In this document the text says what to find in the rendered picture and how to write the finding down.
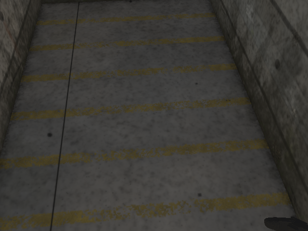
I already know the robot right hand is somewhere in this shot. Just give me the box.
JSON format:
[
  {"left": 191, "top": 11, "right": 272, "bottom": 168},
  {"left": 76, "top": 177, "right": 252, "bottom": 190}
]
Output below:
[{"left": 264, "top": 217, "right": 308, "bottom": 231}]

